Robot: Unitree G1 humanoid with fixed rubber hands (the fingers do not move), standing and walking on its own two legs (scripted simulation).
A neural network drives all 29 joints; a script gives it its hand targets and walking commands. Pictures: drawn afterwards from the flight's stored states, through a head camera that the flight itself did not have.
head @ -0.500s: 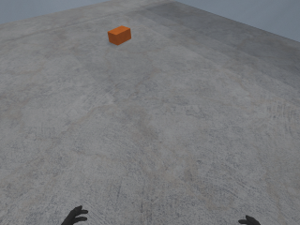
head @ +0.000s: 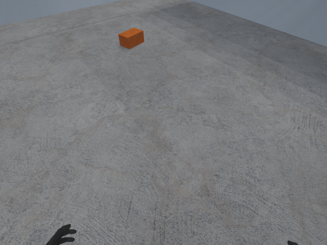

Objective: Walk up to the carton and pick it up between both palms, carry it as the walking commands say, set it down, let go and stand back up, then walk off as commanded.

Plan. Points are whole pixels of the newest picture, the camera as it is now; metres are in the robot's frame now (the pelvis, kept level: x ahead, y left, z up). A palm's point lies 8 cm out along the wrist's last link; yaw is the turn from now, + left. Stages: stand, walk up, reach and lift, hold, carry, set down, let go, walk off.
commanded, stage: stand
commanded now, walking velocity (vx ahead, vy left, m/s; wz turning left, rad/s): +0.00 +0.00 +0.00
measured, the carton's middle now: (131, 38) +2.78 +0.57 -0.69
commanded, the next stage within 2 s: walk up in 0.48 s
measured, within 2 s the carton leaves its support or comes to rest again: neither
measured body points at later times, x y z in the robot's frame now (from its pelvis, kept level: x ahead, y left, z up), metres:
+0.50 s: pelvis +0.00 +0.00 +0.01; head +0.00 +0.00 +0.46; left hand +0.11 +0.32 -0.10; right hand +0.11 -0.31 -0.10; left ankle +0.01 +0.13 -0.73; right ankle +0.00 -0.11 -0.73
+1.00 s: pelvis +0.06 +0.07 +0.01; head +0.03 +0.09 +0.46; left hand +0.09 +0.48 -0.06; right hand +0.29 -0.26 -0.02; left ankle +0.15 +0.23 -0.70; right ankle +0.00 -0.11 -0.73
